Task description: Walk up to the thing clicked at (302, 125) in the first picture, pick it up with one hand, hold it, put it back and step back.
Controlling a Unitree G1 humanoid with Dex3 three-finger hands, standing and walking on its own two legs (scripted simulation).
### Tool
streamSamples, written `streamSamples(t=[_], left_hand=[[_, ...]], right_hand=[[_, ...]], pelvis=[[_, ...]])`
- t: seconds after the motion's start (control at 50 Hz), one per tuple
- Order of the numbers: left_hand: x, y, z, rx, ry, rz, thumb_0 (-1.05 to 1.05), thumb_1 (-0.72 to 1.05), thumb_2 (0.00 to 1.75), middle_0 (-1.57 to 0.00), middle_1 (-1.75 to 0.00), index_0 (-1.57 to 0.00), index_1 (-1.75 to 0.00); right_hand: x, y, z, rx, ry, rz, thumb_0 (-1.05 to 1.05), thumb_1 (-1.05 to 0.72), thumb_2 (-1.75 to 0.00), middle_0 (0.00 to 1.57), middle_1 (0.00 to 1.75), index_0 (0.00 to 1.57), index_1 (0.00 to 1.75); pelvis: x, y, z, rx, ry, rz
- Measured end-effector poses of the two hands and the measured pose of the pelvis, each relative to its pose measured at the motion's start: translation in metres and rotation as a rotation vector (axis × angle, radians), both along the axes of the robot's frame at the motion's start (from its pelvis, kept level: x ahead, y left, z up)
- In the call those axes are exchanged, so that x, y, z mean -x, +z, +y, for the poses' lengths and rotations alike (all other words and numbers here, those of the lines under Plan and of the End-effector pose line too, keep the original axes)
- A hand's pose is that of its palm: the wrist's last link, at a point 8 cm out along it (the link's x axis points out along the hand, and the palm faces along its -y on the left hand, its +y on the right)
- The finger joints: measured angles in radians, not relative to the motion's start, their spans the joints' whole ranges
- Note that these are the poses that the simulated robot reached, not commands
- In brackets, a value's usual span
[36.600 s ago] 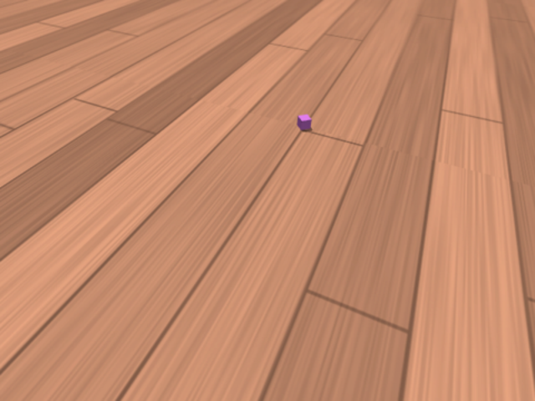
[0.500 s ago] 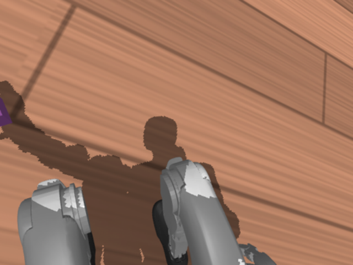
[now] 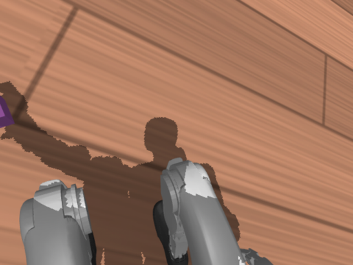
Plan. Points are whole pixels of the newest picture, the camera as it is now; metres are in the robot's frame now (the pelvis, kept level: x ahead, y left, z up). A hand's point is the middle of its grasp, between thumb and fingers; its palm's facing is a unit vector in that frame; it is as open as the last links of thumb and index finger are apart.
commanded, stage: rise first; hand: left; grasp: from above
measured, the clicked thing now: out of the picture +0.50 +0.36 -0.29
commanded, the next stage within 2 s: none
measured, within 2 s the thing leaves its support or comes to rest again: neither
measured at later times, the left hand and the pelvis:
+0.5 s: hand out of the picture +0.45 +0.39 -0.16, palm faces -0.40 -0.15 -0.90, open 13.3 cm; pelvis +0.00 +0.00 +0.00, yaw +0 degrees
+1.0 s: hand out of the picture +0.45 +0.39 -0.16, palm faces -0.40 -0.15 -0.90, open 13.3 cm; pelvis +0.00 +0.00 +0.00, yaw +0 degrees
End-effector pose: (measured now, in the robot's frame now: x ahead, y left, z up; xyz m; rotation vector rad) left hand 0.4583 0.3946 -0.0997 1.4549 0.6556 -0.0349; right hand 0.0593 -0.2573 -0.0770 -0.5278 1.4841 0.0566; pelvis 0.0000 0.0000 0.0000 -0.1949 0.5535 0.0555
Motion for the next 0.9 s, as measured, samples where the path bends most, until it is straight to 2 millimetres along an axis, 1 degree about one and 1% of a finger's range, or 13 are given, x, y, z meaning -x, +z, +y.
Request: streamSamples(t=[0.18, 0.4, 0.66, 0.78, 0.9], left_hand=[[-0.0002, -0.0052, -0.0014, 0.013, -0.011, -0.004, 0.0, -0.39, 0.87, -0.26, -0.85, -0.24, -0.86], [-0.0001, -0.001, -0.0038, -0.004, -0.007, -0.014, 0.0, -0.38, 0.87, -0.27, -0.84, -0.24, -0.86], [-0.0006, -0.0057, -0.0048, 0.01, -0.008, -0.009, 0.0, -0.38, 0.87, -0.26, -0.85, -0.24, -0.86], [-0.0031, -0.0039, -0.0022, 0.007, -0.001, -0.034, 0.0, -0.38, 0.87, -0.26, -0.85, -0.24, -0.86], [-0.0019, -0.0025, -0.002, -0.002, -0.006, -0.016, 0.0, -0.38, 0.87, -0.26, -0.85, -0.24, -0.86]], right_hand=[[-0.0027, 0.0009, 0.0006, 0.005, 0.011, -0.006, 0.0, -0.9, -0.9, 0.21, 0.3, 0.2, 0.3], [-0.0026, -0.0015, -0.0007, -0.006, 0.011, -0.018, 0.0, -0.9, -0.9, 0.21, 0.3, 0.2, 0.3], [0.0036, -0.002, -0.0003, -0.003, 0.011, -0.008, 0.0, -0.9, -0.89, 0.21, 0.3, 0.2, 0.3], [0.0047, -0.0006, -0.0003, 0.003, 0.012, -0.008, 0.0, -0.9, -0.89, 0.21, 0.3, 0.2, 0.3], [0.0042, 0.0005, 0.0014, -0.004, 0.007, -0.008, 0.0, -0.9, -0.89, 0.21, 0.3, 0.2, 0.3]], pelvis=[[0.0005, -0.001, 0.0004, 0.004, 0.0, -0.004], [0.0018, -0.0022, -0.0007, -0.001, -0.001, -0.008], [0.0022, -0.0047, -0.0011, -0.002, -0.004, -0.017], [0.0021, -0.0053, -0.0001, 0.004, -0.004, -0.016], [0.0014, -0.0034, 0.0007, 0.003, -0.001, -0.008]])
